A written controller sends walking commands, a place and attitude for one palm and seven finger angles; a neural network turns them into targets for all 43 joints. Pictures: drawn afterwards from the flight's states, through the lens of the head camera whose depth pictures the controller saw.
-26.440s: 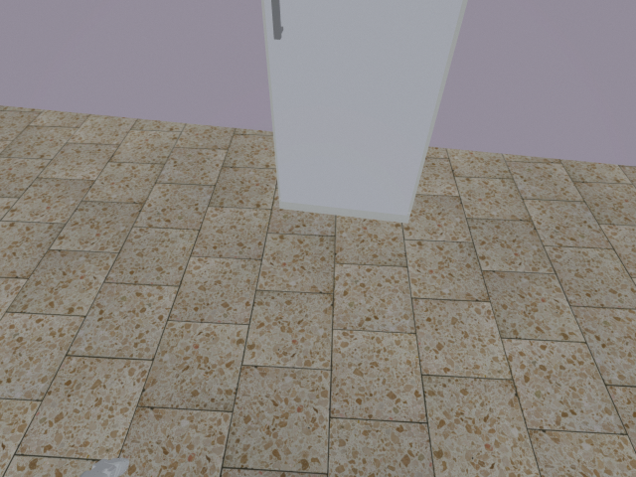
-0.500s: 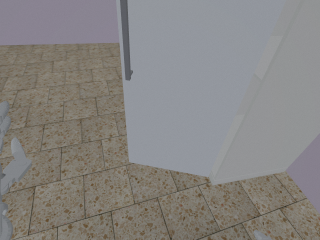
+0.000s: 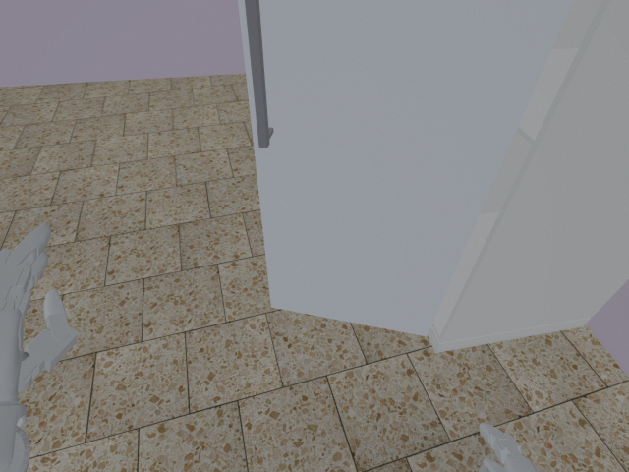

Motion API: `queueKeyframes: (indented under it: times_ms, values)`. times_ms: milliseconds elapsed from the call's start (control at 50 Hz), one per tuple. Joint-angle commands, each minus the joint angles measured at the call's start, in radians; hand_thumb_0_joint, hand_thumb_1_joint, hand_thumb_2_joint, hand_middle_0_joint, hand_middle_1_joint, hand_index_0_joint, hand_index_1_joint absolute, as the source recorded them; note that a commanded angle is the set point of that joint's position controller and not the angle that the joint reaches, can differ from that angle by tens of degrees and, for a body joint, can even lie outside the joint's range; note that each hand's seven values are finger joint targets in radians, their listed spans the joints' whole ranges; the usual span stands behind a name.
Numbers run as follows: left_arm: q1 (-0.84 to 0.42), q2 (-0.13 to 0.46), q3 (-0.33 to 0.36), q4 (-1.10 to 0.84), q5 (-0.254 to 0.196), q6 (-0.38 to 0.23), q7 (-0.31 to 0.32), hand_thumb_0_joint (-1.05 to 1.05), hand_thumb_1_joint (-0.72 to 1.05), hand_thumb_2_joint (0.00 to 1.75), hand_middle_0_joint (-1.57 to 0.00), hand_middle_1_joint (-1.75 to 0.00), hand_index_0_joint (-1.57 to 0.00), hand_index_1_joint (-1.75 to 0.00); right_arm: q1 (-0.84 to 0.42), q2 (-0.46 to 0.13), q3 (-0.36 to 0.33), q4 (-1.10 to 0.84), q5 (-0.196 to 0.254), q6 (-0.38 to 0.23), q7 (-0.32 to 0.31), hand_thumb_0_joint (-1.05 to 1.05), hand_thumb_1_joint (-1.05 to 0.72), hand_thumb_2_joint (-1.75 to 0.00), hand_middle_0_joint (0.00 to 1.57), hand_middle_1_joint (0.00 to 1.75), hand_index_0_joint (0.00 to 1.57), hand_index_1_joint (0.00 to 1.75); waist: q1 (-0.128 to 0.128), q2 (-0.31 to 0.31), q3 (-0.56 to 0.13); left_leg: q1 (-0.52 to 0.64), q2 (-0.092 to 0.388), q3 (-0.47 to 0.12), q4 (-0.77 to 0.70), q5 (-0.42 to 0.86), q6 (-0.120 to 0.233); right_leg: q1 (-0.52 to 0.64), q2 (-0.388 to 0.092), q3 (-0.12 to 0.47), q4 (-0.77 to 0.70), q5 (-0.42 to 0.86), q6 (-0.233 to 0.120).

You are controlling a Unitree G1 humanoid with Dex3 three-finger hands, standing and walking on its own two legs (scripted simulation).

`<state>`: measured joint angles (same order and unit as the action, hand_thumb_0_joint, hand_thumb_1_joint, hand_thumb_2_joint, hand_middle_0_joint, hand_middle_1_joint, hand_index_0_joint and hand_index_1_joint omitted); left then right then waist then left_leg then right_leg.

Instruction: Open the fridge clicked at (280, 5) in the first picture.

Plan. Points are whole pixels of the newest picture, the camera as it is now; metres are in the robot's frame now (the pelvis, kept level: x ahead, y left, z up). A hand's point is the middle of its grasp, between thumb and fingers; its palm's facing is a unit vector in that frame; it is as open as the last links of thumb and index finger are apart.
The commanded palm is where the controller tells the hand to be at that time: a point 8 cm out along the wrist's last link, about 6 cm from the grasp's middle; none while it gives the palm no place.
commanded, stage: let the arm hang, fingers relaxed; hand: left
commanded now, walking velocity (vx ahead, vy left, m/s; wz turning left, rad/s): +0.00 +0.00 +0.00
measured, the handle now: (259, 37) +0.76 +0.17 +0.25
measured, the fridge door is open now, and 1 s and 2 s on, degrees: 67 67 67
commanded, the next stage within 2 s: look to check the result in 1.06 s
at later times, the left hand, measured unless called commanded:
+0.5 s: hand out of the picture -0.01 +0.22 -0.16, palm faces -0.01 -0.96 -0.27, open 7.2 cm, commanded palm none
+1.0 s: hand out of the picture +0.12 +0.24 -0.14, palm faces -0.04 -0.95 -0.31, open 7.4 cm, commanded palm none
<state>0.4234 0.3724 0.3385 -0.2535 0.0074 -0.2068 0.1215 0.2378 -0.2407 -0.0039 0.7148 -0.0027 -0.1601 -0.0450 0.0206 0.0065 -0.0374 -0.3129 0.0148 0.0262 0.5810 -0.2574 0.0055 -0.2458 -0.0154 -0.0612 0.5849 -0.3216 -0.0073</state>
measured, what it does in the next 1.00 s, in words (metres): stands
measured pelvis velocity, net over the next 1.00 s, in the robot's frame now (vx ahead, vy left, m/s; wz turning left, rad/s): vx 0.01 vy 0.01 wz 0.00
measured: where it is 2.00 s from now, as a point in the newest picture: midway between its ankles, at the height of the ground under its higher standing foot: outside the picture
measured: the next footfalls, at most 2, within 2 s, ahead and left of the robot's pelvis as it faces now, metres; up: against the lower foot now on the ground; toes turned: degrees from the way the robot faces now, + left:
none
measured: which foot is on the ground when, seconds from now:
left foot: down 0.00-1.00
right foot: down 0.00-1.00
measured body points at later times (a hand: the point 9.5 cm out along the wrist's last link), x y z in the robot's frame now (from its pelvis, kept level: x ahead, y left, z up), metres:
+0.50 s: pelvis -0.01 +0.00 +0.01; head +0.02 +0.00 +0.46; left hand -0.01 +0.27 -0.14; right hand +0.02 -0.28 -0.13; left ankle +0.03 +0.12 -0.73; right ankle -0.01 -0.11 -0.73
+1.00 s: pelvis +0.01 +0.01 +0.02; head +0.02 +0.00 +0.47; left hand +0.12 +0.29 -0.11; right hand +0.10 -0.28 -0.12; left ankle +0.03 +0.12 -0.73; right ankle -0.01 -0.11 -0.73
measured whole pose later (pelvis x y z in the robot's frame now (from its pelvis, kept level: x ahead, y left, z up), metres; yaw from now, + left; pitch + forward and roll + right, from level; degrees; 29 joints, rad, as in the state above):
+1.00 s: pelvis +0.01 +0.01 +0.02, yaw +0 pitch -1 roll +0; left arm 0.07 0.31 -0.01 1.11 0.02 -0.02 -0.01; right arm 0.10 -0.32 0.00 1.11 -0.02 -0.01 -0.01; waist -0.01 0.01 0.02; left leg -0.18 0.00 0.03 0.35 -0.15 0.01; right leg -0.10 -0.02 -0.06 0.33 -0.21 0.00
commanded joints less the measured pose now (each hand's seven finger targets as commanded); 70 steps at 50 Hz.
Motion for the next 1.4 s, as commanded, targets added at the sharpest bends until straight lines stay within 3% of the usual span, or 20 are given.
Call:
queueKeyframes:
  times_ms: [0, 40, 80, 120, 180, 220, 240, 280, 320, 360, 460, 600, 1040, 1380]
  values:
    - [-0.062, 0.008, -0.223, 0.488, 0.027, 0.2, -0.123, 0.0, 0.9, 0.9, -0.2, -0.3, -0.2, -0.3, -0.091, -0.204, -0.062, -0.026, -0.013, 0.076, 0.044, 0.0, -0.9, -0.9, 0.2, 0.3, 0.2, 0.3, -0.011, 0.001, -0.034, -0.086, 0.135, -0.136, -0.078, 0.277, 0.057, 0.003, -0.073, 0.049, 0.007, 0.169, -0.017]
    - [-0.129, 0.06, -0.238, 0.599, 0.03, 0.19, -0.124, 0.0, 0.9, 0.9, -0.2, -0.3, -0.2, -0.3, -0.094, -0.21, -0.054, -0.02, -0.019, 0.096, 0.045, 0.0, -0.9, -0.9, 0.2, 0.3, 0.2, 0.3, -0.019, -0.151, -0.063, -0.056, 0.099, -0.13, -0.036, 0.272, 0.041, 0.019, -0.103, 0.091, -0.05, 0.22, -0.047]
    - [-0.192, 0.102, -0.251, 0.722, 0.028, 0.184, -0.123, 0.0, 0.9, 0.9, -0.2, -0.3, -0.2, -0.3, -0.096, -0.219, -0.052, 0.01, -0.022, 0.116, 0.045, 0.0, -0.9, -0.9, 0.2, 0.3, 0.2, 0.3, -0.033, -0.196, -0.072, -0.003, 0.055, -0.098, 0.005, 0.245, 0.027, -0.001, -0.162, 0.145, -0.106, 0.273, -0.083]
    - [-0.246, 0.112, -0.27, 0.841, 0.023, 0.188, -0.117, 0.0, 0.9, 0.9, -0.2, -0.3, -0.2, -0.3, -0.099, -0.216, -0.044, 0.052, -0.027, 0.134, 0.043, 0.0, -0.9, -0.9, 0.2, 0.3, 0.2, 0.3, -0.043, -0.13, -0.068, 0.044, 0.044, -0.085, -0.015, 0.236, 0.018, -0.007, -0.169, 0.148, -0.123, 0.281, -0.092]
    - [-0.262, 0.086, -0.295, 0.988, 0.015, 0.197, -0.112, 0.0, 0.9, 0.9, -0.2, -0.3, -0.2, -0.3, -0.118, -0.202, -0.028, 0.109, -0.027, 0.148, 0.039, 0.0, -0.9, -0.9, 0.2, 0.3, 0.2, 0.3, -0.031, 0.04, -0.062, 0.052, 0.084, -0.128, -0.116, 0.243, 0.027, 0.042, -0.106, 0.111, -0.134, 0.172, -0.046]
    - [-0.254, 0.073, -0.298, 1.075, 0.013, 0.198, -0.113, 0.0, 0.9, 0.9, -0.2, -0.3, -0.2, -0.3, -0.126, -0.192, -0.023, 0.151, -0.025, 0.151, 0.034, 0.0, -0.9, -0.9, 0.2, 0.3, 0.2, 0.3, -0.024, 0.093, -0.043, 0.035, 0.085, -0.131, -0.156, 0.159, 0.024, 0.068, -0.099, 0.116, -0.179, 0.101, -0.043]
    - [-0.247, 0.079, -0.298, 1.108, 0.012, 0.196, -0.113, 0.0, 0.9, 0.9, -0.2, -0.3, -0.2, -0.3, -0.125, -0.194, -0.024, 0.167, -0.022, 0.154, 0.033, 0.0, -0.9, -0.9, 0.2, 0.3, 0.2, 0.3, -0.022, 0.082, -0.025, 0.04, 0.082, -0.127, -0.16, 0.133, 0.021, 0.061, -0.1, 0.12, -0.208, 0.075, -0.046]
    - [-0.243, 0.06, -0.289, 1.165, 0.012, 0.192, -0.114, 0.0, 0.9, 0.9, -0.2, -0.3, -0.2, -0.3, -0.106, -0.179, -0.029, 0.207, -0.024, 0.155, 0.027, 0.0, -0.9, -0.9, 0.2, 0.3, 0.2, 0.3, -0.025, 0.118, -0.021, 0.056, 0.08, -0.122, -0.173, 0.083, 0.021, 0.059, -0.109, 0.13, -0.248, 0.041, -0.058]
    - [-0.242, 0.07, -0.29, 1.212, 0.01, 0.19, -0.115, 0.0, 0.9, 0.9, -0.2, -0.3, -0.2, -0.3, -0.092, -0.18, -0.03, 0.242, -0.023, 0.157, 0.025, 0.0, -0.9, -0.9, 0.2, 0.3, 0.2, 0.3, -0.027, 0.121, -0.006, 0.059, 0.077, -0.117, -0.181, 0.041, 0.019, 0.053, -0.113, 0.137, -0.281, 0.005, -0.065]
    - [-0.251, 0.082, -0.29, 1.249, 0.009, 0.187, -0.117, 0.0, 0.9, 0.9, -0.2, -0.3, -0.2, -0.3, -0.065, -0.192, -0.037, 0.269, -0.019, 0.157, 0.023, 0.0, -0.9, -0.9, 0.2, 0.3, 0.2, 0.3, -0.033, 0.06, -0.003, 0.086, 0.082, -0.113, -0.18, 0.053, 0.019, 0.046, -0.118, 0.132, -0.304, -0.001, -0.066]
    - [-0.257, 0.092, -0.294, 1.319, 0.006, 0.186, -0.117, 0.0, 0.9, 0.9, -0.2, -0.3, -0.2, -0.3, -0.045, -0.206, -0.04, 0.321, -0.016, 0.154, 0.019, 0.0, -0.9, -0.9, 0.2, 0.3, 0.2, 0.3, -0.031, 0.006, 0.028, 0.102, 0.095, -0.117, -0.208, 0.082, 0.025, 0.05, -0.112, 0.112, -0.316, 0.02, -0.064]
    - [-0.276, 0.118, -0.298, 1.348, 0.004, 0.187, -0.116, 0.0, 0.9, 0.9, -0.2, -0.3, -0.2, -0.3, -0.065, -0.231, -0.037, 0.351, -0.016, 0.149, 0.021, 0.0, -0.9, -0.9, 0.2, 0.3, 0.2, 0.3, -0.022, -0.021, 0.038, 0.104, 0.106, -0.127, -0.254, 0.115, 0.029, 0.088, -0.107, 0.1, -0.306, 0.076, -0.052]
    - [-0.344, 0.148, -0.295, 1.321, 0.008, 0.171, -0.114, 0.0, 0.9, 0.9, -0.2, -0.3, -0.2, -0.3, -0.167, -0.277, -0.032, 0.348, -0.014, 0.131, 0.028, 0.0, -0.9, -0.9, 0.2, 0.3, 0.2, 0.3, -0.022, 0.012, -0.016, 0.198, 0.114, -0.111, -0.287, 0.292, 0.019, 0.147, -0.12, 0.105, -0.311, 0.255, -0.034]
    - [-0.33, 0.156, -0.299, 1.344, 0.003, 0.173, -0.112, 0.0, 0.9, 0.9, -0.2, -0.3, -0.2, -0.3, -0.161, -0.282, -0.031, 0.362, -0.011, 0.139, 0.023, 0.0, -0.9, -0.9, 0.2, 0.3, 0.2, 0.3, -0.028, -0.01, -0.004, 0.231, 0.118, -0.101, -0.288, 0.283, 0.017, 0.152, -0.126, 0.108, -0.335, 0.285, -0.038]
